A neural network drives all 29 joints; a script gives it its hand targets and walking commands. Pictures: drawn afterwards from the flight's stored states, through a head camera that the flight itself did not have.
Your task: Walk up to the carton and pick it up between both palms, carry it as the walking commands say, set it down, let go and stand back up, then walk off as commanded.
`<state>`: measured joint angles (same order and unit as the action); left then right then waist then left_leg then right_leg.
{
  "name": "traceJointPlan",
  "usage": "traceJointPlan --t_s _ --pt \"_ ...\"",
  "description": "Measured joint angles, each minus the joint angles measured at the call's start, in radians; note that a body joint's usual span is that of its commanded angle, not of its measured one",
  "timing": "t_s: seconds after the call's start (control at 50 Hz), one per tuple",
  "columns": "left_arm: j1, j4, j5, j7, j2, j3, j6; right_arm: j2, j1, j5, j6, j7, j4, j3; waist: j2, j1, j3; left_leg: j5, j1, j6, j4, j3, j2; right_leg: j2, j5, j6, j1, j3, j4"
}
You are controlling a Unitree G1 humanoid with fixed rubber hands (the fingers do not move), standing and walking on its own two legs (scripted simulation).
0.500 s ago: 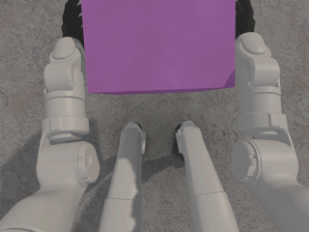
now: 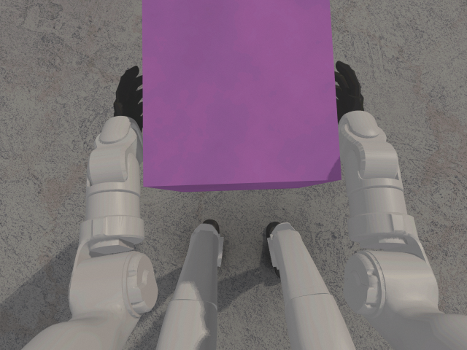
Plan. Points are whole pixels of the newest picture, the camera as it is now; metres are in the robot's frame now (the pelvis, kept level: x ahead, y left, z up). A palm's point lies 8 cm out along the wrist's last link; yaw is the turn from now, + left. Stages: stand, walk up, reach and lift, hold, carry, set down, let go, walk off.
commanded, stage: reach and lift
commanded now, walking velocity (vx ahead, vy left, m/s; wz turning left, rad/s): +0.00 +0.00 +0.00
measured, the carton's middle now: (238, 110) +0.47 +0.00 -0.11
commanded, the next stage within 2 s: hold in 1.98 s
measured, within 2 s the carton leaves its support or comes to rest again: neither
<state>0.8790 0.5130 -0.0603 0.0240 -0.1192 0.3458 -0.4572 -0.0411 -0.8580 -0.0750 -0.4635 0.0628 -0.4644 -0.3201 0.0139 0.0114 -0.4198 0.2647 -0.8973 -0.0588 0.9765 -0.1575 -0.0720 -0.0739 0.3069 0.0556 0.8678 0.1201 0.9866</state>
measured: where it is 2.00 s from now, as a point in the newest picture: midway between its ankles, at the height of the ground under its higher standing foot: (243, 259)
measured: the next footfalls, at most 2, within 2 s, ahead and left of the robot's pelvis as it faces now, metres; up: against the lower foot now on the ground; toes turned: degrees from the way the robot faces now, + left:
none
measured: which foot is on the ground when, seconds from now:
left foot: down 0.00-1.00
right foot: down 0.00-1.00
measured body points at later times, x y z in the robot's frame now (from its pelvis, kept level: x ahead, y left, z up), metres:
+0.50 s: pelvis +0.10 +0.01 +0.06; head +0.14 +0.02 +0.51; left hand +0.44 +0.18 +0.04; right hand +0.43 -0.17 +0.05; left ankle +0.13 +0.14 -0.66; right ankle +0.11 -0.14 -0.66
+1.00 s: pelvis +0.13 -0.01 +0.08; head +0.10 -0.01 +0.53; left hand +0.42 +0.18 +0.10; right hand +0.41 -0.17 +0.10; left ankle +0.13 +0.13 -0.66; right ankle +0.11 -0.14 -0.66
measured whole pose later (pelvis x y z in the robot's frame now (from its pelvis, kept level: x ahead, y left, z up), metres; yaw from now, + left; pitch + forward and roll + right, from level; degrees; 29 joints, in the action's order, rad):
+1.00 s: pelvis +0.13 -0.01 +0.08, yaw +1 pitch -1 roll +0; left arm 0.17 0.25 -0.11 0.08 0.00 0.20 -0.67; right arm 0.11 -0.15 -0.17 -0.68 -0.01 -0.21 -0.20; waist -0.01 0.01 0.06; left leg 0.21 -0.14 -0.03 0.37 -0.17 -0.02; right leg -0.03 0.23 0.00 0.10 0.11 0.35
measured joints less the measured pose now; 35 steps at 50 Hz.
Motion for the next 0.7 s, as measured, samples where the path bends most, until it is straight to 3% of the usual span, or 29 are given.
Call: traceJointPlan --t_s 0.2,0.38,0.46,0.56,0.7 --pt "-0.198 0.064 -0.060 0.014 0.051 -0.025 -0.022 0.048 0.193 -0.040 -0.009 -0.030 -0.089 -0.003 -0.012 0.010 0.391 -0.012 -0.012 0.018 -0.122 0.003 0.008 0.011 -0.021 0.002 0.003 0.008 -0.142" --pt "-0.357 0.087 -0.153 0.054 0.134 0.051 -0.033 0.113 0.320 -0.170 -0.012 -0.130 -0.149 -0.108 -0.025 0.007 0.575 0.019 0.216 0.043 -0.244 0.032 0.014 0.029 0.003 -0.005 -0.224 0.033 -0.269" --pt "-0.423 0.063 -0.159 0.062 0.150 0.027 -0.051 0.122 0.393 -0.192 -0.033 -0.149 -0.114 -0.090 -0.027 0.008 0.550 0.011 0.334 0.049 -0.318 0.035 0.016 0.038 -0.006 -0.005 -0.341 0.037 -0.345" --pt "-0.549 -0.040 -0.093 0.012 0.164 -0.064 -0.074 0.104 0.513 -0.140 -0.060 -0.150 -0.018 -0.011 -0.013 0.013 0.514 -0.011 0.446 0.049 -0.415 0.035 0.024 0.044 -0.034 -0.012 -0.454 0.039 -0.448" --pt "-0.643 -0.149 -0.077 0.013 0.183 -0.106 -0.103 0.092 0.642 -0.091 -0.089 -0.136 0.117 0.064 0.004 -0.006 0.487 -0.036 0.551 0.045 -0.507 0.032 0.035 0.044 -0.057 -0.022 -0.552 0.039 -0.528"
